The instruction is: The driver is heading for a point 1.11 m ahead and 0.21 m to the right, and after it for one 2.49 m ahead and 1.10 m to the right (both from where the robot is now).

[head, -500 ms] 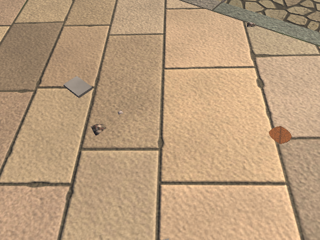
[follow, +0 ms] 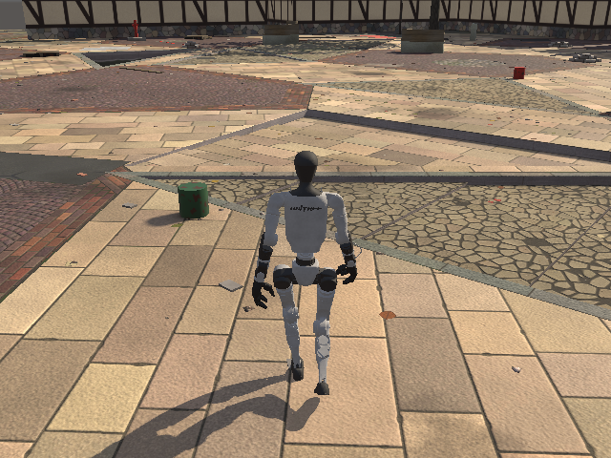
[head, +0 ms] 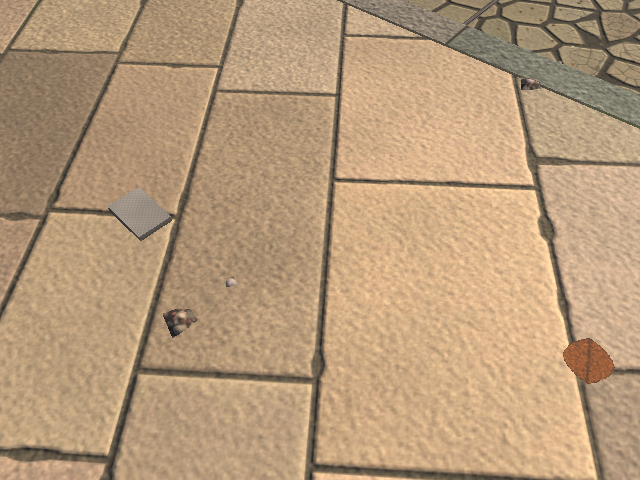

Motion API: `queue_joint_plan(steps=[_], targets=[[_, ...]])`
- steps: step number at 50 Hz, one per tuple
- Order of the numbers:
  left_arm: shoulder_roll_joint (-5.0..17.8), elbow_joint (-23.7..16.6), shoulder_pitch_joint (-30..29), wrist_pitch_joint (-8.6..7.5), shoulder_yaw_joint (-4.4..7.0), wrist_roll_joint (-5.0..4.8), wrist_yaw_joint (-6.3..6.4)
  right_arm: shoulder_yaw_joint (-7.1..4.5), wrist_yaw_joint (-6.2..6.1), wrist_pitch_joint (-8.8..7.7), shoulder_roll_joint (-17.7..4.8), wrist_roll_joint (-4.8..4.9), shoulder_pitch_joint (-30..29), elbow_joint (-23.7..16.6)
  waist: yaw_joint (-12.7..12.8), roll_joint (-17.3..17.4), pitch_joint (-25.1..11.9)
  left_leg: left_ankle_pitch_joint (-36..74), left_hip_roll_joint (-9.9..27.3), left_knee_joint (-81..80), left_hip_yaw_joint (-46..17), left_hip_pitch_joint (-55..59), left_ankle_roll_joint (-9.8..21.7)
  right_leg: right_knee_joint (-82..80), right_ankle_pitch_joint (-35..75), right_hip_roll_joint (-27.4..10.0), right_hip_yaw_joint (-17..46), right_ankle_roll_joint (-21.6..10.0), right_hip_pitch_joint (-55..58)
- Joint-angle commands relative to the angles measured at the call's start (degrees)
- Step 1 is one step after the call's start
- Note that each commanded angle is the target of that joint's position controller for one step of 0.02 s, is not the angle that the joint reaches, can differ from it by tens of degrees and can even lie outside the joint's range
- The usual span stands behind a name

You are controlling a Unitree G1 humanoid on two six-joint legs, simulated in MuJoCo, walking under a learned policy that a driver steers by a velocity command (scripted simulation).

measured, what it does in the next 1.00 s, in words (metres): walks ahead: right foot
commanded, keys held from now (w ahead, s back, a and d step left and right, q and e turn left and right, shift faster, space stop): w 1.00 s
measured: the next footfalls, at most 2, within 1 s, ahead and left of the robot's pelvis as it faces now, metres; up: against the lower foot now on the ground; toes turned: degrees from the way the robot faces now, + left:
right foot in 0.48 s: +0.44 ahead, -0.12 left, +0.00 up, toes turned -3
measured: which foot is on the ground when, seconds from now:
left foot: down 0.00-0.50, up 0.52-1.00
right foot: up 0.00-0.46, down 0.48-1.00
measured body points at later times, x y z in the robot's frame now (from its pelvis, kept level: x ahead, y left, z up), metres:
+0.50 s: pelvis +0.28 -0.04 +0.00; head +0.32 -0.05 +0.45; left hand +0.49 +0.17 -0.10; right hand +0.17 -0.27 -0.14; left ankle +0.09 +0.04 -0.71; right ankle +0.40 -0.12 -0.72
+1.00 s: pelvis +0.54 -0.04 +0.02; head +0.57 -0.03 +0.46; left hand +0.43 +0.18 -0.13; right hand +0.75 -0.24 -0.09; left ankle +0.69 +0.06 -0.70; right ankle +0.40 -0.12 -0.72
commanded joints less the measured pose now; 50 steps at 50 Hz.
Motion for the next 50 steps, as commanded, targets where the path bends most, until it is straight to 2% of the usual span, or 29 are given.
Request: queue_joint_plan(steps=[1,3,4,6,9,13,17,19,21,22,23,24,25,26,27,28,29,31,33,35,38,41,45,48,50], targets=[[7.5,-5.6,-2.8,-0.91,1.88,0.69,-0.64,-1.46,0.26,-0.68,-4.3,0.53,8.1,1.4,-2.3,-1.4,-1.0,-11.5,22.2,-24.5,-33.2,17.2,9.7,11.1,5.5,-6.1,3.3,-1.0,-25.7],[4.6,-5.0,-1.3,0.55,1.40,1.48,-1.26,-0.53,-0.12,-1.93,-2.3,0.31,9.5,3.4,0.7,-0.7,-0.4,-1.7,18.4,-26.0,-24.7,10.1,6.8,5.6,6.3,-8.3,3.2,0.3,-19.6],[3.5,-4.9,-1.2,1.04,1.25,1.51,-1.51,-0.47,-0.16,-2.53,-2.5,0.40,11.1,4.4,1.1,0.0,-0.4,2.3,17.5,-26.4,-22.3,9.2,6.5,3.9,6.8,-8.5,2.4,0.9,-18.9],[3.4,-6.0,-4.3,1.64,1.28,1.46,-1.82,-0.68,-0.11,-3.21,-4.1,0.62,13.5,5.8,1.3,1.2,0.4,5.8,16.2,-27.8,-18.2,9.0,6.1,0.1,9.8,-9.7,0.9,1.9,-21.6],[4.3,-8.9,-13.2,1.97,1.40,1.24,-2.03,-0.55,-0.01,-3.12,-4.9,0.81,16.8,7.0,-0.6,1.7,2.0,10.1,14.5,-29.1,-14.7,12.1,4.4,-8.1,17.3,-11.0,-1.3,3.3,-28.2],[3.5,-11.4,-22.1,1.84,0.93,0.55,-2.25,-0.07,-0.24,-2.96,-4.6,0.92,21.7,8.5,-3.5,3.0,1.6,18.2,13.1,-27.6,-11.6,17.4,1.3,-19.9,24.7,-9.6,-3.8,4.2,-28.9],[3.5,-13.2,-28.7,1.67,0.68,0.47,-2.17,0.27,-0.92,-2.66,-4.7,0.25,25.9,10.0,-5.8,3.9,1.8,24.4,14.6,-24.9,-11.4,25.8,1.5,-27.0,24.1,-7.6,-5.0,3.6,-30.0],[3.9,-14.1,-30.8,1.32,0.75,0.46,-2.13,0.22,-1.31,-2.45,-5.2,-0.25,26.6,10.6,-6.0,4.3,2.1,28.1,16.3,-22.8,-11.8,30.0,2.4,-29.3,20.9,-6.8,-5.1,2.6,-30.3],[4.4,-14.2,-29.5,0.81,1.03,0.45,-1.97,0.05,-1.68,-2.35,-5.9,-0.48,25.3,10.9,-4.2,4.7,1.6,36.1,17.4,-19.3,-11.2,31.7,2.2,-32.2,16.2,-5.4,-5.4,0.9,-26.4],[5.0,-13.2,-26.1,0.52,1.39,0.50,-1.65,-0.06,-1.81,-2.34,-6.4,-0.46,24.0,10.8,-2.3,5.2,0.0,44.1,17.3,-15.5,-10.4,31.3,1.5,-33.6,13.8,-3.7,-6.0,-0.2,-20.8],[6.0,-11.0,-19.4,0.14,2.02,0.57,-1.20,-0.17,-1.79,-2.24,-7.0,-0.37,23.2,10.9,0.5,5.3,-3.3,50.0,16.7,-8.4,-9.7,30.6,0.8,-35.7,13.0,-1.8,-6.6,-1.5,-12.9],[7.6,-7.6,-9.2,-0.45,2.93,1.10,-0.60,-0.10,-1.66,-2.17,-7.0,0.06,21.9,10.6,4.9,4.0,-8.4,46.8,14.8,2.4,-7.8,25.5,-0.4,-38.8,15.9,-2.0,-5.8,-3.2,0.3],[12.3,-5.4,1.4,-0.88,4.33,2.63,0.14,0.51,-1.49,-2.45,-5.3,0.66,21.1,8.6,8.5,-0.4,-15.8,27.5,12.2,18.8,-6.0,12.9,-1.3,-38.8,11.3,-14.1,6.9,-6.5,16.1],[16.6,-4.9,3.3,-0.47,5.47,3.00,-0.17,1.33,-0.97,-2.30,0.3,2.61,28.3,8.3,4.9,-13.2,-22.2,-17.3,1.1,39.9,-3.4,-7.6,-3.8,-44.2,10.1,-29.8,34.9,-15.1,29.4],[13.0,-4.9,0.0,0.16,5.04,0.51,-0.86,-0.39,-1.21,-2.13,-6.1,0.93,24.5,8.7,4.6,-3.8,-18.2,-16.8,3.5,43.6,-10.7,-12.5,-2.8,-47.7,7.6,-26.8,36.2,-14.0,24.6],[10.2,-5.6,-6.3,0.02,4.18,-0.05,-1.08,-0.60,-0.96,-2.40,-5.7,0.76,19.3,6.7,2.0,-3.1,-9.6,-11.0,6.1,41.6,-10.8,-14.1,-2.7,-49.5,9.6,-24.7,26.6,-11.9,16.1],[7.3,-5.7,-9.3,-0.47,3.53,0.11,-1.34,-0.46,-0.78,-2.54,-4.5,0.58,16.6,6.2,0.7,-0.8,-5.6,-7.6,7.8,38.6,-10.4,-12.3,-2.9,-51.6,15.9,-22.2,20.7,-10.3,9.2],[3.7,-4.2,-9.7,-1.14,2.40,0.10,-0.97,-0.39,-0.09,-1.12,-2.6,-0.75,16.7,6.3,-2.5,-2.0,-3.3,-5.5,9.8,33.8,-9.9,-7.3,-4.0,-53.9,21.9,-17.4,12.5,-6.9,1.7],[4.1,-2.3,-6.4,-1.97,2.32,-0.06,-0.79,-0.39,0.63,-0.03,-1.2,-1.01,16.8,6.2,-3.4,-2.4,-3.4,-4.6,9.8,31.8,-8.6,-6.3,-5.0,-54.9,27.2,-16.4,9.4,-6.8,0.2],[5.8,-1.2,-4.2,-2.30,2.58,-0.25,-0.68,-0.46,1.01,0.62,-1.2,-1.13,13.2,4.8,-3.6,-2.6,-1.8,-1.6,10.6,29.1,-7.5,-9.4,-5.8,-56.5,27.8,-15.5,6.9,-6.7,-0.4],[5.8,-0.2,-1.0,-2.14,2.26,-0.19,-0.68,-0.39,1.17,0.91,-1.9,-0.81,4.6,1.8,-2.0,-2.8,0.5,4.8,11.4,21.6,-5.9,-14.2,-6.9,-58.0,29.4,-14.2,4.7,-6.1,0.5],[5.8,0.6,1.8,-2.11,1.93,-0.16,-0.58,0.21,1.24,0.71,-1.3,-0.23,-2.4,-0.4,-0.3,-3.1,1.2,9.7,10.5,11.7,-4.3,-13.2,-7.3,-58.1,32.4,-13.4,2.8,-5.2,2.1],[6.3,2.2,6.0,-1.88,1.87,0.25,-0.06,0.52,1.05,0.49,-1.6,-0.01,-8.8,-2.4,1.7,-3.6,1.9,10.5,9.0,4.0,-3.1,-13.2,-6.2,-56.8,34.9,-15.1,2.5,-5.5,8.9],[6.9,3.1,6.6,-1.52,2.10,0.82,0.55,0.20,0.94,-0.08,-2.5,-0.08,-10.6,-3.6,1.4,-3.4,2.4,5.7,8.2,0.5,-3.2,-12.9,-4.3,-53.8,40.1,-17.3,2.7,-5.8,14.5],[7.7,3.1,4.7,-1.37,2.34,0.97,0.82,-0.33,0.54,-0.69,-3.1,-0.08,-6.3,-2.6,-1.1,-3.7,0.3,1.3,5.6,-2.4,-2.0,-5.0,-2.4,-47.6,52.4,-17.2,1.2,-4.6,14.8]])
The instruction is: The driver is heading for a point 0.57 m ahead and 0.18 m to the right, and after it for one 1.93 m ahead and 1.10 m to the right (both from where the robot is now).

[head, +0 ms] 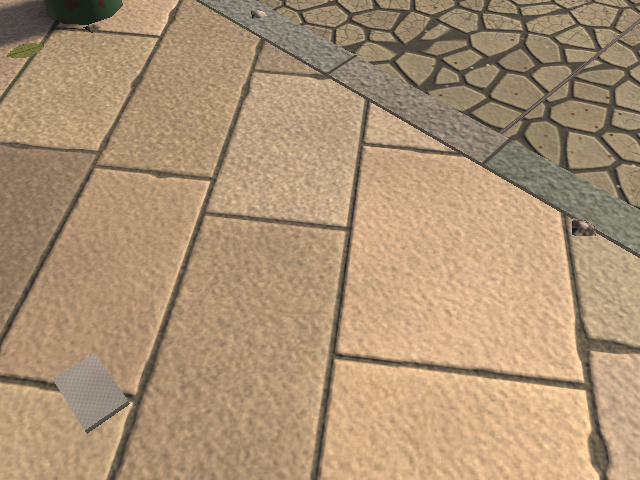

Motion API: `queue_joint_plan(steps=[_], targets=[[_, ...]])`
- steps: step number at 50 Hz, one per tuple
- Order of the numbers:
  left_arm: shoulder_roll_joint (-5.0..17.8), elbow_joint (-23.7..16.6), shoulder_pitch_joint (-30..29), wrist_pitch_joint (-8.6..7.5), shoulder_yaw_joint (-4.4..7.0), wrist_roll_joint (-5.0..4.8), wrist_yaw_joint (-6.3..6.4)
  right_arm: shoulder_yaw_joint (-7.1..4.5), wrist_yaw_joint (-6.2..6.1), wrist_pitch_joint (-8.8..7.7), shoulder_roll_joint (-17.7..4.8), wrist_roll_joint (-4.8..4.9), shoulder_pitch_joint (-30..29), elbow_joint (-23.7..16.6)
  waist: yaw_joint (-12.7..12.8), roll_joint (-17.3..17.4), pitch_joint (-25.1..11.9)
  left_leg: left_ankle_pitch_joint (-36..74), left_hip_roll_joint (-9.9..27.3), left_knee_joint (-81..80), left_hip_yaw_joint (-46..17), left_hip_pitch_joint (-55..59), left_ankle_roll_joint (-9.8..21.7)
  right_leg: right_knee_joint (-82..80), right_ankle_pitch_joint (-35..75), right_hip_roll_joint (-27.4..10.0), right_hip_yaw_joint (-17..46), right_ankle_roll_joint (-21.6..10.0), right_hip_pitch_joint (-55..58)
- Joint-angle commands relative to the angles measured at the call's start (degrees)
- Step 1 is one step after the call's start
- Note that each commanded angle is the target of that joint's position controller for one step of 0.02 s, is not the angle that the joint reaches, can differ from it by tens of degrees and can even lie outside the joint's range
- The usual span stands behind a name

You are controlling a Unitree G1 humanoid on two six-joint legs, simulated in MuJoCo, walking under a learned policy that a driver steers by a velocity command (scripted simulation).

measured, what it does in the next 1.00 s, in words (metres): walks ahead, turning right: left foot, then right foot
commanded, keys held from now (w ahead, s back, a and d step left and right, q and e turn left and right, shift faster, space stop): w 0.02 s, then w+e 0.98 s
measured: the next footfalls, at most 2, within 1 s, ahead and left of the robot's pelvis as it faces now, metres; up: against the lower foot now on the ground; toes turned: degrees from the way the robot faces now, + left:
left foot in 0.04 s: +0.19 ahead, +0.09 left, +0.00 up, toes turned +4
right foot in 0.62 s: +0.44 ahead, -0.10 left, +0.00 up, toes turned -22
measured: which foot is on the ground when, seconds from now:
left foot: up 0.00-0.02, down 0.04-0.60, up 0.62-1.00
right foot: down 0.00-0.06, up 0.08-0.60, down 0.62-1.00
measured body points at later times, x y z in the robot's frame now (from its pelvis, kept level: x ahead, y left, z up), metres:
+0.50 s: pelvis +0.25 +0.02 +0.00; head +0.28 +0.01 +0.45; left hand +0.45 +0.21 -0.13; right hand +0.15 -0.20 -0.14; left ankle +0.15 +0.09 -0.73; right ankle +0.39 -0.12 -0.69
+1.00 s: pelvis +0.50 -0.08 +0.01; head +0.52 -0.11 +0.46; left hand +0.60 +0.18 -0.12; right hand +0.56 -0.38 -0.10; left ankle +0.73 +0.00 -0.67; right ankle +0.40 -0.08 -0.73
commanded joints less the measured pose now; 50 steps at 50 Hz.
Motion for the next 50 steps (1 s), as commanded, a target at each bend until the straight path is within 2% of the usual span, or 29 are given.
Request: queue_joint_plan(steps=[1,2,3,4,5,6,7,9,10,12,15,20,24,27,29,30,31,32,33,34,35,36,37,38,39,42,46,50], targets=[[9.4,-0.9,0.8,-0.04,1.78,0.15,0.56,-2.11,-0.87,-1.58,-6.0,-0.04,7.2,-0.5,-6.7,-5.0,-1.4,-4.6,-3.9,-4.7,1.7,10.3,3.0,13.3,54.4,-16.5,4.9,-6.0,-1.0],[8.8,-1.1,0.3,0.07,1.54,-0.23,0.36,-3.05,-1.45,-2.24,-7.7,-0.65,17.1,2.9,-10.5,-3.0,-6.5,-2.3,-3.5,-7.3,0.6,23.9,4.6,24.6,51.1,-14.1,3.5,-4.9,-6.8],[6.8,-3.2,0.0,-0.09,0.83,-0.86,0.10,-4.48,-2.17,-2.73,-12.7,-2.16,27.6,4.6,-13.7,2.6,-14.2,-6.8,9.9,-8.1,-13.9,39.4,7.6,42.0,30.6,-10.7,1.8,-3.8,-19.5],[1.6,-3.2,7.3,0.24,0.12,-3.00,-0.21,-5.44,-1.77,-2.25,-16.6,-2.14,28.7,4.7,-10.1,14.2,-20.3,-10.2,24.6,-15.5,-40.0,51.0,15.1,61.5,-12.1,-0.2,0.3,-1.8,-38.5],[7.9,-2.9,2.0,0.74,1.77,-1.28,0.12,-4.86,-1.39,-1.59,-12.8,-0.05,23.7,3.8,-9.3,2.8,-14.2,-15.8,21.3,-18.5,-38.1,43.9,12.5,64.3,-8.2,-3.8,7.3,-2.8,-42.6],[7.5,-4.6,-2.8,0.59,2.01,-1.16,-0.24,-3.81,-1.23,-1.79,-9.4,0.26,17.3,2.7,-7.2,1.6,-6.4,-14.8,19.3,-20.6,-28.9,34.9,10.2,62.1,-2.1,-6.1,7.5,-2.9,-42.8],[6.1,-4.7,-4.5,0.66,1.90,-1.11,-0.41,-3.14,-1.03,-2.30,-6.7,0.07,14.6,2.6,-5.7,0.3,-2.8,-9.5,16.8,-23.0,-22.6,28.4,8.1,59.4,1.4,-7.9,7.3,-2.8,-40.6],[4.3,-4.3,-3.6,2.22,1.99,0.23,-1.11,-2.27,-1.60,-3.07,-3.9,0.31,14.7,3.8,-3.2,2.2,-0.8,-3.4,13.0,-25.0,-13.4,22.1,4.8,56.2,3.6,-9.5,6.9,-1.8,-36.3],[3.6,-4.5,-3.7,2.90,2.09,0.37,-1.45,-2.15,-1.78,-3.57,-3.7,0.39,16.3,4.5,-2.8,2.5,-0.8,-0.2,12.5,-25.3,-11.2,21.3,4.4,55.9,4.3,-9.3,6.6,-1.6,-35.7],[3.2,-5.7,-6.1,3.84,2.31,0.36,-1.92,-2.40,-2.04,-4.32,-5.0,0.75,18.7,5.5,-2.1,2.2,-0.2,4.9,12.0,-25.8,-7.0,22.0,3.9,55.0,6.9,-9.7,5.9,-1.2,-38.7],[3.3,-8.2,-12.5,4.51,2.38,0.13,-2.40,-2.43,-2.31,-4.46,-5.6,0.46,21.8,6.2,-2.9,2.4,1.4,8.2,11.2,-26.5,-2.2,23.7,2.8,51.7,12.9,-10.4,4.9,-0.6,-44.8],[2.6,-12.1,-22.8,4.18,1.52,-0.13,-3.10,-2.00,-2.92,-4.32,-5.5,0.38,25.4,7.2,-4.7,2.4,3.3,15.9,10.1,-25.8,4.2,26.6,1.6,36.3,20.1,-9.1,0.9,-0.2,-45.3],[2.8,-15.0,-28.8,4.05,1.10,0.22,-3.33,-2.21,-3.71,-3.60,-6.7,0.17,29.5,8.7,-6.3,2.5,4.1,23.6,12.3,-23.2,7.1,33.9,1.8,28.1,17.5,-7.5,-3.3,-2.2,-44.3],[4.0,-15.0,-26.6,4.07,1.71,0.42,-3.15,-2.66,-4.32,-2.78,-8.4,-0.03,28.7,8.8,-4.2,4.2,1.8,43.6,13.4,-15.3,10.0,37.7,1.5,25.9,10.1,-3.7,-6.0,-5.3,-38.1],[5.7,-13.0,-19.2,3.98,2.74,0.55,-2.79,-3.27,-4.39,-1.94,-10.1,-0.26,27.3,8.1,-1.0,5.4,-2.5,52.6,13.8,-2.5,11.0,38.1,2.0,24.4,4.3,0.0,-7.1,-8.1,-29.8],[7.2,-11.2,-13.0,3.58,3.61,0.77,-2.50,-3.54,-4.05,-1.49,-10.9,-0.12,26.6,7.5,1.6,4.8,-5.9,48.3,13.7,8.2,11.2,34.9,1.7,20.6,4.0,1.5,-6.2,-9.7,-21.6],[11.0,-9.2,-5.0,3.24,5.25,1.53,-1.85,-3.61,-3.58,-1.45,-10.9,0.21,24.9,5.9,5.9,0.4,-10.1,33.7,12.1,24.6,11.5,24.2,-0.1,15.1,1.8,-3.3,2.7,-12.6,-8.7],[17.4,-10.0,-6.1,3.36,6.71,1.53,-1.20,-2.34,-2.23,-1.79,-3.6,0.60,26.6,2.0,1.2,-12.8,-13.7,-22.3,1.0,45.8,9.5,-2.0,-3.3,12.6,3.3,-21.3,31.8,-21.0,8.7],[18.0,-10.2,-4.1,4.20,6.83,-0.19,-1.23,-3.18,-1.74,-2.64,-8.3,0.56,19.1,-0.9,3.6,-6.4,-15.2,-24.8,-3.4,52.1,-3.7,-11.4,-3.6,4.4,0.8,-24.0,46.4,-23.8,9.4],[16.1,-10.0,-7.9,4.38,6.26,-0.58,-0.73,-3.01,-1.45,-3.58,-8.2,0.94,14.8,-2.6,1.7,-3.6,-6.6,-18.1,1.1,48.5,-6.2,-15.7,-3.0,2.7,3.2,-23.2,37.1,-21.1,3.2],[13.0,-10.4,-10.7,4.15,5.53,-0.89,-0.66,-2.99,-1.55,-4.17,-8.5,1.10,15.4,-2.3,-0.9,0.2,-3.0,-13.7,2.9,42.8,-6.0,-12.3,-2.9,1.6,10.0,-20.9,31.7,-18.3,-4.0],[11.2,-10.9,-13.4,3.66,5.00,-0.94,-0.51,-3.11,-1.80,-3.76,-8.2,0.55,16.4,-1.6,-3.5,2.5,-1.1,-12.5,4.2,38.5,-6.0,-8.4,-3.5,1.3,17.2,-17.7,26.5,-15.9,-9.3],[9.8,-11.1,-14.5,3.09,4.45,-1.34,-0.27,-3.00,-1.74,-2.60,-7.6,-0.62,17.9,-1.5,-5.3,2.1,-1.5,-12.2,4.7,35.7,-6.2,-4.6,-4.5,1.0,22.2,-15.3,22.7,-14.8,-12.6],[9.6,-11.2,-14.3,2.39,4.18,-1.52,-0.27,-2.97,-1.52,-1.41,-7.0,-1.30,18.4,-1.5,-6.0,1.3,-2.2,-12.3,4.9,33.6,-6.1,-2.4,-5.3,1.0,25.6,-13.8,20.6,-14.3,-14.2],[10.3,-10.9,-13.1,1.74,4.22,-1.76,-0.34,-2.93,-1.28,-0.51,-6.6,-1.58,18.1,-2.0,-6.3,0.8,-2.4,-12.2,4.7,32.0,-5.5,-2.1,-6.0,1.1,29.0,-12.8,19.4,-14.2,-15.0],[12.5,-10.6,-9.3,1.26,4.61,-1.67,-0.52,-2.73,-0.91,0.71,-6.4,-1.44,12.1,-4.8,-4.9,-1.5,-1.3,-6.7,4.6,25.3,-4.1,-5.2,-7.6,0.3,30.3,-10.6,18.0,-12.7,-16.0],[12.4,-10.4,-3.8,1.68,4.48,-1.46,-0.62,-2.51,-0.67,0.97,-7.2,-1.08,2.7,-8.5,-1.2,-3.8,-0.6,0.9,3.3,15.9,-4.2,-10.2,-7.8,1.0,30.6,-9.9,19.9,-10.1,-11.1],[12.9,-10.5,-0.1,1.92,4.41,-1.03,-0.18,-1.78,-0.23,0.53,-7.4,-0.78,-4.4,-11.5,1.3,-4.6,-0.3,3.3,1.2,8.4,-4.4,-11.8,-7.1,3.4,33.3,-10.4,22.1,-9.9,-5.4]])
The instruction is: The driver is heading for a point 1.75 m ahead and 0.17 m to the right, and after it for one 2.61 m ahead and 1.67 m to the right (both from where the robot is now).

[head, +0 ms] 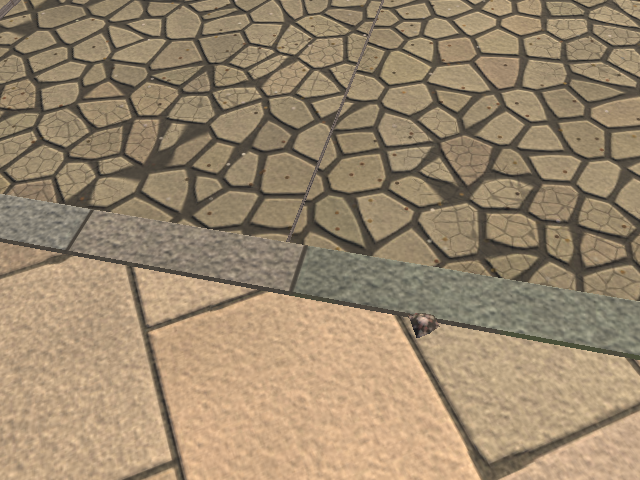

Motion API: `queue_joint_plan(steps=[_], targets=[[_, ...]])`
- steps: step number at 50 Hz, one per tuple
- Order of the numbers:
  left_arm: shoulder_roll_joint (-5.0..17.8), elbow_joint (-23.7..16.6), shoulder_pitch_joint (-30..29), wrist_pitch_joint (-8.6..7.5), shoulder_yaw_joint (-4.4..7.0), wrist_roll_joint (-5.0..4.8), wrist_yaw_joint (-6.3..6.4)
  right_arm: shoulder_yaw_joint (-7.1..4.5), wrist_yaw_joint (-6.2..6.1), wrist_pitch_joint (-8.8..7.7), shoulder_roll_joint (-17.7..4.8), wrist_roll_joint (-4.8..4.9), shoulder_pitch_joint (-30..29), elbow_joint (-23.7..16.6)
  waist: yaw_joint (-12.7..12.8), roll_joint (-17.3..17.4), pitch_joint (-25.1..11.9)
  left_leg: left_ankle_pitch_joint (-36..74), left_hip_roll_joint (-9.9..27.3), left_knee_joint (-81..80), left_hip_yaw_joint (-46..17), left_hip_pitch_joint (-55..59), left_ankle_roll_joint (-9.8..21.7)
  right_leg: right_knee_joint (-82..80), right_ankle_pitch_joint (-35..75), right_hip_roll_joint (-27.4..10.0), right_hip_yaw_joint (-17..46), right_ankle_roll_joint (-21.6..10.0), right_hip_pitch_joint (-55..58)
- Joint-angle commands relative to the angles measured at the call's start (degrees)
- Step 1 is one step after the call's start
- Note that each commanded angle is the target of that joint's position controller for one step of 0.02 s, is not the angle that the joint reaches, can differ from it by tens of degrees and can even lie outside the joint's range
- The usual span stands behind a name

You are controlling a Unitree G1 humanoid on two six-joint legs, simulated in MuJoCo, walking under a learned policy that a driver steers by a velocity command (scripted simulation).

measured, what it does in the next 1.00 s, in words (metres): walks ahead, turning right: left foot, then right foot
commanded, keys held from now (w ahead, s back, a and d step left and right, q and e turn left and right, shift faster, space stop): w+e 0.38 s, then w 0.62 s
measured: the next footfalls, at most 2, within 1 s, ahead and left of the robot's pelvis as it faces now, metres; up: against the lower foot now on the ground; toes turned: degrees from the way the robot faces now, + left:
left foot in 0.16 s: +0.29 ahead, +0.13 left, +0.00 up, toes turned -7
right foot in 0.68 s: +0.45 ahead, -0.16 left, +0.00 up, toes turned -23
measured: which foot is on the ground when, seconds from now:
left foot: up 0.00-0.14, down 0.16-0.68, up 0.70-1.00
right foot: down 0.00-0.18, up 0.20-0.66, down 0.68-1.00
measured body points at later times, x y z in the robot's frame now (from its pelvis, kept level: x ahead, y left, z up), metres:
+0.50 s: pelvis +0.27 +0.03 +0.00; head +0.29 +0.03 +0.45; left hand +0.50 +0.22 -0.11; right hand +0.19 -0.24 -0.12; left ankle +0.25 +0.13 -0.74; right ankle +0.34 -0.14 -0.68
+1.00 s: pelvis +0.49 -0.10 +0.00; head +0.50 -0.12 +0.45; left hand +0.57 +0.15 -0.13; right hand +0.52 -0.38 -0.12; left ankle +0.65 +0.00 -0.68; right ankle +0.42 -0.14 -0.74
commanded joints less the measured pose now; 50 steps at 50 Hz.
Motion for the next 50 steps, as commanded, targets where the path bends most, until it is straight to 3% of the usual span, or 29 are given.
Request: queue_joint_plan(steps=[1,4,6,7,8,9,10,11,12,13,14,16,19,22,25,29,31,32,33,34,35,36,37,38,40,41,43,46,50], targets=[[8.7,-2.0,5.2,-0.30,1.66,0.40,0.56,-0.19,0.26,-1.17,-4.0,0.32,-8.9,-6.7,1.4,-5.8,0.6,1.8,-3.3,-5.2,2.1,-3.4,0.6,0.2,29.8,-15.0,12.2,-5.6,4.3],[9.9,-2.8,4.5,-0.32,1.92,0.82,1.18,-0.01,0.27,-2.01,-5.2,0.76,-9.5,-8.3,0.5,-6.9,0.7,0.3,-4.8,-11.3,1.3,1.8,2.3,3.0,33.1,-16.2,14.4,-4.4,5.6],[11.3,-4.1,0.2,-0.56,2.25,0.87,1.19,-0.65,-0.34,-2.62,-7.1,1.01,-1.2,-6.4,-4.0,-7.4,-1.6,-3.6,-7.3,-15.5,1.7,16.0,4.2,8.5,41.6,-15.1,13.7,-1.8,1.0],[11.9,-4.5,-1.1,-0.88,2.36,0.68,0.65,-1.39,-0.99,-3.14,-8.7,1.07,6.7,-4.0,-7.5,-5.7,-5.7,-3.1,-8.4,-18.0,2.4,26.6,5.3,17.0,45.2,-12.7,12.4,-0.5,-1.0],[10.6,-5.3,-1.9,-1.41,2.05,0.11,-0.02,-2.18,-1.88,-3.88,-11.1,0.30,15.4,-2.5,-11.5,-2.9,-11.6,-4.9,-2.6,-19.4,-2.6,40.6,7.3,29.6,36.6,-9.2,10.4,0.7,-8.1],[4.3,-7.4,1.2,-1.66,0.57,-1.25,-0.17,-3.12,-2.80,-3.79,-15.9,-1.31,21.8,-2.9,-11.5,6.8,-20.3,-12.8,13.9,-20.8,-21.0,54.9,10.5,47.2,5.3,-3.5,4.3,2.2,-20.2],[5.9,-8.6,5.6,-1.23,0.69,-1.04,0.02,-3.64,-2.38,-2.86,-16.8,-0.72,18.2,-3.1,-6.9,16.8,-23.2,-15.7,20.7,-28.6,-44.0,56.2,15.9,56.7,-17.4,-0.1,0.9,2.5,-31.0],[8.5,-6.6,3.8,-0.14,1.00,0.66,0.39,-2.64,-2.10,-2.32,-10.9,-0.09,12.9,-4.3,-5.2,5.8,-13.0,-23.1,18.6,-29.5,-37.8,47.0,15.5,60.1,-12.2,-5.4,1.1,2.4,-34.5],[8.2,-6.7,-0.3,0.22,0.95,1.19,-0.29,-1.56,-1.90,-2.30,-6.6,0.40,9.9,-4.6,-5.5,-0.3,-6.2,-21.7,15.1,-30.7,-27.9,39.0,14.3,57.9,-7.5,-7.4,0.0,2.8,-33.9],[6.9,-7.2,-1.8,0.56,0.79,1.17,-0.82,-1.10,-1.80,-2.41,-5.3,0.20,9.0,-4.1,-4.5,-0.4,-3.1,-16.2,12.3,-32.6,-20.7,34.0,12.8,55.2,-5.5,-9.0,-0.6,3.2,-32.5],[6.4,-7.7,-2.7,1.17,0.74,1.85,-1.38,-0.97,-1.93,-2.81,-5.2,0.37,10.0,-3.0,-4.1,2.0,-1.6,-11.1,10.6,-33.7,-15.5,31.1,12.1,53.3,-4.9,-10.4,-1.0,3.6,-31.5],[5.5,-8.2,-2.9,2.39,0.46,2.04,-2.24,-1.12,-1.51,-4.00,-5.6,0.93,12.0,-1.6,-3.5,3.6,-1.6,-2.7,9.4,-34.9,-9.4,29.3,11.9,52.7,-3.6,-10.9,-2.1,4.1,-30.6],[4.9,-10.8,-8.1,2.97,0.13,1.90,-3.16,-1.51,-1.04,-5.02,-6.4,1.34,14.0,-0.4,-3.7,3.1,-1.2,3.1,9.9,-37.0,-3.3,31.1,12.7,50.7,1.1,-12.2,-2.5,4.8,-35.8],[3.6,-12.8,-13.5,2.63,-0.55,1.84,-3.55,-1.38,-0.74,-5.00,-6.2,0.92,16.8,1.2,-4.6,2.5,0.0,6.5,8.1,-37.6,1.8,32.0,12.7,42.6,6.7,-11.9,-2.7,5.5,-38.0],[2.1,-14.3,-18.9,2.04,-1.72,1.85,-4.01,-1.38,-0.48,-4.87,-6.8,1.14,17.7,2.2,-5.6,2.8,0.9,8.4,6.4,-37.7,6.9,30.7,11.6,29.6,12.2,-11.1,-6.1,5.5,-32.7],[2.9,-16.1,-24.3,1.76,-2.16,2.14,-3.86,-1.75,-0.69,-4.00,-9.0,1.31,22.4,4.7,-7.2,3.2,1.9,12.5,8.8,-35.9,7.3,35.8,11.2,20.7,7.7,-10.2,-10.0,4.0,-28.8],[3.6,-16.0,-23.1,1.31,-1.98,2.59,-3.30,-1.86,-0.90,-3.08,-10.0,1.30,23.6,6.0,-6.3,3.8,0.9,23.3,9.6,-30.7,7.7,39.5,10.9,17.5,2.5,-8.5,-11.5,2.2,-25.1],[3.9,-14.6,-18.8,0.83,-1.67,2.86,-2.96,-1.81,-1.01,-2.66,-10.3,1.42,23.6,6.5,-4.1,3.7,-1.5,31.1,9.0,-24.3,8.8,40.3,10.4,14.6,1.8,-6.7,-12.2,1.1,-19.4],[4.9,-11.4,-10.1,0.12,-1.02,3.34,-2.40,-1.44,-1.13,-2.26,-9.6,1.65,23.7,6.7,-0.4,1.6,-6.5,32.2,6.9,-13.6,11.2,37.7,9.2,10.8,4.0,-5.2,-12.5,-0.2,-7.9],[8.7,-9.0,-0.2,-0.28,0.24,4.38,-1.54,-0.64,-1.11,-2.38,-7.6,1.81,23.1,4.8,3.5,-3.0,-13.6,16.5,4.9,1.3,12.0,27.1,7.8,10.4,-0.2,-14.6,-2.0,-2.7,7.1],[15.6,-8.8,2.7,-0.05,1.76,3.81,-0.61,0.92,-0.09,-2.62,-0.8,2.75,26.9,1.6,1.5,-17.6,-20.6,-25.2,-5.1,21.6,12.2,4.7,4.8,5.4,0.8,-33.0,26.6,-10.7,23.7],[14.8,-8.8,2.9,0.52,2.06,1.31,-0.02,-1.05,-0.90,-2.09,-7.9,1.55,21.8,1.8,3.3,-9.1,-19.0,-26.6,-5.1,28.0,3.2,-0.6,5.2,2.7,6.3,-32.1,29.3,-10.8,20.1],[12.1,-8.2,-1.2,0.35,1.25,0.91,0.16,-1.20,-0.79,-2.35,-7.6,1.91,18.1,0.6,1.0,-7.2,-11.1,-21.9,-2.5,27.9,1.3,-2.6,5.9,3.0,12.5,-29.0,19.0,-9.3,14.1],[8.6,-8.0,-4.1,-0.07,0.31,1.06,-0.07,-0.79,-0.59,-2.80,-6.4,2.20,17.4,0.8,-1.2,-5.5,-7.1,-18.4,-1.0,23.9,1.0,-0.2,6.0,1.3,17.3,-26.0,13.1,-7.1,6.8],[5.1,-7.8,-7.8,-0.80,-0.73,0.66,-0.17,-0.74,-0.22,-1.41,-5.4,0.86,20.1,2.4,-5.2,-6.6,-3.9,-15.7,0.5,18.6,1.2,6.3,5.0,-2.2,18.9,-21.4,5.7,-3.8,-2.2],[4.5,-7.6,-7.8,-1.19,-0.91,0.68,-0.19,-0.75,0.12,-0.64,-4.8,0.51,21.0,3.0,-5.8,-6.8,-4.0,-14.7,0.2,18.0,1.6,8.2,4.6,-3.6,19.0,-20.6,4.3,-3.8,-4.1],[5.5,-6.3,-6.0,-1.86,-0.56,0.23,-0.16,-0.85,0.72,0.14,-4.1,0.31,19.6,2.6,-6.4,-6.1,-2.7,-12.0,0.2,16.4,2.3,6.9,3.8,-6.1,18.3,-19.9,2.8,-4.8,-5.2],[6.2,-4.6,-3.0,-2.07,-0.29,0.17,-0.23,-0.82,0.86,0.52,-3.9,0.26,12.2,0.3,-5.2,-5.1,1.1,-5.9,1.4,10.9,2.4,1.0,2.6,-9.3,15.2,-19.8,1.6,-5.6,-4.9],[6.3,-2.8,0.3,-2.14,-0.37,0.21,-0.41,-0.29,0.82,0.20,-3.3,0.47,5.0,-2.0,-3.6,-5.0,2.4,0.9,0.8,1.1,3.4,-0.3,2.6,-9.3,18.9,-19.1,-1.2,-5.0,-2.1]])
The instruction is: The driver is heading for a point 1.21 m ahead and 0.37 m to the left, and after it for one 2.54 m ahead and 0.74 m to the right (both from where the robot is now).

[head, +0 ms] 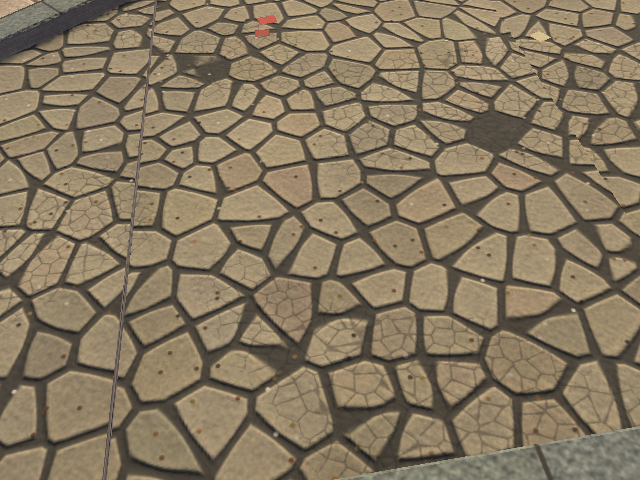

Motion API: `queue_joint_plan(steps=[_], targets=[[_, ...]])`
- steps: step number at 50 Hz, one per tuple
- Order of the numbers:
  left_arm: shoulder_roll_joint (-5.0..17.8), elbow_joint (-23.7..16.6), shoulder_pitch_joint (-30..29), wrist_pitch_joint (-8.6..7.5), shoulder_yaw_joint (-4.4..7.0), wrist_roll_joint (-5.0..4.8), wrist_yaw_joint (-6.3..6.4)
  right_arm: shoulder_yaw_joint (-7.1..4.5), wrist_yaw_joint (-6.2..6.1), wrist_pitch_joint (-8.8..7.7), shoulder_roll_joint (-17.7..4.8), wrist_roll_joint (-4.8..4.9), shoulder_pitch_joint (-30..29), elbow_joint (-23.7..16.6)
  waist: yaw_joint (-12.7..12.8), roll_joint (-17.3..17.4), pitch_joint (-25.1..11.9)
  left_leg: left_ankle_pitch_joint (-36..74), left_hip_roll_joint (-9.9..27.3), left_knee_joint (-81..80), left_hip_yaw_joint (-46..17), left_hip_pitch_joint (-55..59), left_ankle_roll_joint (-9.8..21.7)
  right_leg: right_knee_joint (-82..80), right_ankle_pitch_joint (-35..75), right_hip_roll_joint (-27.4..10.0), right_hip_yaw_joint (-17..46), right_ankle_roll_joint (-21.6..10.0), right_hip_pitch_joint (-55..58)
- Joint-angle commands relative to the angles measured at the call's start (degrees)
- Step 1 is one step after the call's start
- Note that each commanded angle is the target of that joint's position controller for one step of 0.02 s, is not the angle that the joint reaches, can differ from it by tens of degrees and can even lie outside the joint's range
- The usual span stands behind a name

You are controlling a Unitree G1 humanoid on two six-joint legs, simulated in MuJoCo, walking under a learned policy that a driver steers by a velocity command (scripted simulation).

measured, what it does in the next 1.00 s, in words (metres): goes down: left foot, then right foot 0.05 m lower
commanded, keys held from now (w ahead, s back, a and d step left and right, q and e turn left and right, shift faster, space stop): w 0.56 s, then w+q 0.44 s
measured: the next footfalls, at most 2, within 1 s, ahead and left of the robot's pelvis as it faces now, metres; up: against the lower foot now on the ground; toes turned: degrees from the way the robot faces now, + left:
left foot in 0.22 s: +0.30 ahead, +0.13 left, +0.00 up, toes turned +4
right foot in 0.84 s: +0.61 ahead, -0.13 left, -0.05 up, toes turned +6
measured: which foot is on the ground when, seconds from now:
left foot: up 0.00-0.20, down 0.22-0.94, up 0.96-1.00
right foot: down 0.00-0.24, up 0.26-0.82, down 0.84-1.00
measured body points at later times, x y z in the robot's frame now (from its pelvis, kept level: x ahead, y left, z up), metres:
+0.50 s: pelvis +0.27 +0.06 +0.00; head +0.28 +0.07 +0.45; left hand +0.36 +0.32 -0.13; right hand +0.27 -0.20 -0.13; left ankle +0.26 +0.12 -0.75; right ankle +0.34 -0.10 -0.68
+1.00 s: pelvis +0.55 -0.03 -0.05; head +0.62 -0.05 +0.39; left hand +0.76 +0.22 -0.14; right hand +0.53 -0.31 -0.20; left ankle +0.33 +0.11 -0.67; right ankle +0.60 -0.13 -0.78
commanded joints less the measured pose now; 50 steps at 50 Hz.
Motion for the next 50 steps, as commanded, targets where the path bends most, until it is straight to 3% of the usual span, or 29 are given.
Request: queue_joint_plan(steps=[1,5,8,10,11,12,13,14,15,16,18,22,25,28,31,34,35,38,39,41,42,43,44,45,46,47,48,49,50], targets=[[7.1,-2.0,0.8,-1.03,1.25,-0.02,0.04,0.08,0.05,-0.70,-1.9,0.11,-5.1,-4.6,-0.3,-5.8,4.5,5.4,-0.4,-6.1,0.9,-2.6,0.2,-5.5,17.0,-15.9,8.5,-7.4,-1.1],[7.9,0.1,4.1,-0.65,1.24,0.43,0.45,0.28,0.09,-1.06,-2.4,0.17,-10.8,-7.0,1.2,-6.0,5.9,5.3,-2.0,-13.1,2.3,-2.1,2.5,-3.5,21.5,-17.2,7.5,-6.6,4.3],[9.4,1.1,3.4,-0.29,1.42,0.72,0.96,-0.09,0.34,-1.68,-3.3,0.20,-11.7,-8.1,0.4,-5.9,6.1,1.0,-4.3,-18.3,3.2,1.8,4.8,0.0,30.5,-18.1,6.9,-5.0,7.7],[10.5,1.4,1.5,-0.05,1.61,1.01,1.19,-0.91,-0.46,-2.29,-4.6,0.36,-2.4,-5.3,-3.9,-7.0,0.8,-2.3,-7.9,-20.6,4.8,14.2,7.0,11.0,46.0,-17.0,5.0,-3.2,8.1],[10.1,1.3,0.6,0.18,1.39,0.80,1.20,-1.63,-1.09,-2.88,-5.8,-0.11,8.0,-1.8,-8.2,-5.1,-5.2,0.2,-8.1,-22.9,4.4,27.2,8.6,23.0,44.8,-14.5,2.6,-1.9,4.1],[7.1,-0.4,2.3,0.05,0.46,-0.36,1.13,-2.96,-1.94,-3.31,-10.6,-1.62,17.5,0.1,-10.6,1.3,-13.3,-5.3,4.3,-23.7,-10.2,44.4,12.1,41.8,26.3,-10.5,0.0,-0.4,-10.0],[3.4,-0.6,8.2,-0.04,0.07,-1.18,0.67,-4.09,-1.67,-2.99,-15.4,-1.10,19.2,0.6,-7.8,12.8,-19.5,-7.6,17.6,-30.6,-37.3,55.9,18.5,60.0,-17.9,1.0,1.2,1.3,-27.8],[8.1,-0.5,3.2,0.00,1.36,0.29,0.82,-3.48,-1.34,-2.39,-12.4,1.15,15.2,0.6,-7.1,4.8,-14.3,-10.7,15.0,-33.5,-37.9,51.1,17.1,65.0,-17.1,-1.9,9.1,0.0,-33.4],[8.0,-1.7,-0.5,-0.35,1.47,-0.07,0.60,-2.64,-1.31,-2.32,-9.2,1.35,9.3,-0.2,-5.0,1.7,-5.6,-8.4,13.8,-34.6,-28.6,42.4,15.7,64.1,-11.9,-4.8,8.3,-0.1,-34.9],[6.9,-2.1,-2.6,-0.45,1.10,-0.15,0.43,-1.83,-1.06,-2.63,-6.2,0.95,6.2,-0.6,-3.7,-0.7,-2.2,-2.7,11.5,-36.7,-22.6,35.9,14.3,60.4,-8.3,-7.0,7.6,0.0,-33.0],[5.1,-1.3,-1.0,1.11,0.80,0.92,0.03,-1.00,-1.03,-3.50,-3.6,1.11,4.7,0.4,-0.7,1.2,-0.3,5.1,7.4,-39.1,-14.5,28.5,11.8,54.6,-6.3,-9.5,6.9,1.3,-27.4],[4.2,-2.7,-5.9,2.96,0.71,1.29,-0.61,-1.41,-1.04,-4.91,-5.6,1.55,7.9,2.8,-0.1,0.8,2.2,8.6,5.3,-43.7,-8.6,26.0,12.5,46.0,-0.6,-10.9,5.3,3.1,-28.6],[3.8,-5.5,-14.8,2.83,0.26,1.44,-1.18,-1.16,-1.04,-4.70,-5.4,1.85,10.3,4.4,-1.9,0.0,4.1,10.7,3.5,-45.1,-5.6,27.8,11.9,35.5,6.7,-11.3,3.5,4.3,-32.1],[2.6,-6.4,-18.6,2.75,-0.50,1.23,-1.48,-1.25,-1.12,-4.64,-5.9,1.89,12.9,5.9,-3.1,1.2,2.6,15.5,2.5,-44.1,-2.6,29.6,11.1,29.7,12.0,-10.1,1.4,4.4,-29.2],[5.6,-5.6,-18.8,2.45,0.51,1.57,-1.53,-1.18,-1.34,-4.42,-5.7,1.25,16.0,6.7,-3.3,0.0,1.7,17.5,5.4,-40.4,-6.0,36.1,13.6,34.4,15.1,-11.6,3.2,3.7,-34.0],[5.7,-7.0,-23.8,1.94,0.71,1.96,-1.89,-1.41,-1.63,-3.62,-6.2,0.54,17.0,6.6,-4.5,0.0,3.8,19.2,6.3,-36.7,-8.3,38.8,14.4,32.5,8.6,-10.4,2.6,3.8,-35.4],[6.5,-8.1,-26.1,1.51,1.18,1.75,-1.62,-1.87,-2.58,-3.85,-6.6,0.15,19.8,7.9,-5.6,1.5,4.6,17.9,8.3,-34.3,-12.0,47.1,14.3,31.2,13.5,-13.2,8.7,3.6,-42.5],[7.7,-10.8,-33.5,-0.15,1.54,1.06,-1.41,-3.01,-3.92,-4.06,-8.7,-0.32,22.1,8.1,-9.3,1.2,6.4,14.6,8.4,-29.5,-16.6,57.3,14.5,25.4,9.7,-12.9,9.6,5.0,-52.8],[7.4,-11.7,-35.5,-0.66,1.41,0.92,-1.52,-3.04,-4.11,-4.07,-8.1,-0.53,23.1,8.4,-10.3,1.1,7.3,14.1,8.4,-28.0,-17.7,57.2,14.4,23.4,9.1,-12.8,9.5,5.5,-53.0],[6.3,-11.8,-35.7,-1.39,1.01,1.01,-1.92,-3.40,-4.13,-4.08,-8.2,-0.67,21.8,7.8,-10.6,1.1,6.7,14.4,7.1,-24.8,-17.8,51.1,13.0,21.7,9.9,-12.1,8.3,5.5,-46.2],[5.1,-11.4,-34.8,-1.61,0.48,0.18,-2.53,-2.97,-4.84,-4.16,-6.2,-0.98,18.9,6.7,-9.8,-2.6,9.2,3.1,2.7,-23.6,-14.6,43.1,10.2,9.3,22.2,-14.0,10.3,6.3,-38.9],[5.3,-10.2,-33.7,-2.07,0.67,0.14,-2.75,-2.24,-4.39,-4.24,-4.0,0.08,19.6,7.2,-10.8,-5.7,8.2,0.0,-0.1,-22.6,-13.8,36.7,8.6,7.0,29.0,-11.7,7.8,6.6,-29.1],[6.6,-8.9,-31.7,-2.49,1.32,1.32,-2.55,-2.08,-3.82,-4.04,-4.2,0.67,21.0,7.7,-10.9,-8.2,6.7,3.7,-2.4,-18.9,-13.7,36.8,7.9,5.1,26.2,-9.3,6.3,6.5,-24.0],[7.3,-8.0,-28.2,-2.83,1.73,2.53,-2.37,-2.52,-3.63,-3.75,-6.4,1.23,21.9,8.3,-9.7,-8.5,3.4,10.5,-3.8,-12.3,-13.6,37.1,7.6,2.9,21.1,-7.9,5.7,5.9,-17.3],[7.7,-6.2,-20.9,-3.10,2.21,2.98,-2.00,-3.17,-3.85,-3.33,-8.7,1.96,19.9,8.6,-5.2,-8.5,-0.1,12.3,-5.1,-0.7,-11.9,32.3,6.9,-1.2,24.2,-8.5,5.4,5.6,-5.4],[9.2,-4.0,-10.7,-3.43,2.91,3.08,-1.49,-3.66,-3.88,-2.91,-9.2,3.37,16.7,7.8,0.8,-11.3,-6.0,-1.0,-8.3,13.9,-8.6,20.7,4.9,-3.0,32.5,-11.8,8.4,5.3,12.2],[12.5,-3.5,-7.4,-3.89,3.65,3.25,-1.59,-2.26,-3.78,-2.60,-4.0,5.96,21.1,7.2,-0.7,-24.1,-16.7,-27.4,-8.8,26.3,-5.5,-1.8,3.3,11.8,52.1,-23.5,16.3,2.1,36.2],[9.1,-4.5,-5.4,-2.89,3.06,2.81,-1.26,-2.18,-4.69,-2.82,-6.9,5.36,12.7,5.9,3.9,-15.4,-16.4,-28.4,-5.1,26.1,-7.1,-5.6,4.0,14.3,54.5,-24.7,16.5,1.8,33.0],[7.0,-4.2,-6.0,-2.75,2.26,3.38,-0.67,-2.87,-4.51,-3.27,-7.9,4.23,7.9,5.4,4.8,-12.2,-10.4,-27.3,-4.9,24.2,-7.0,-6.8,3.4,12.9,53.9,-22.8,13.9,2.2,26.2]])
